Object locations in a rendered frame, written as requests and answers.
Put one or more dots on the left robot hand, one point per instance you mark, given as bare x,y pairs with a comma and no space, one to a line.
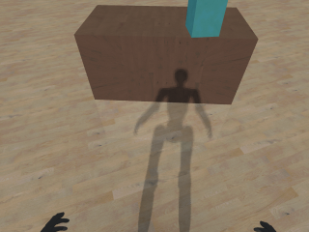
50,226

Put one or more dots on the carton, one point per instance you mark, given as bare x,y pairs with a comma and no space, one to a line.
204,17

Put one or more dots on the pedestal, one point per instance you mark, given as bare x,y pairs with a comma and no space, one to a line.
146,54

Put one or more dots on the right robot hand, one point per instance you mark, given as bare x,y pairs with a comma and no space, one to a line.
267,227

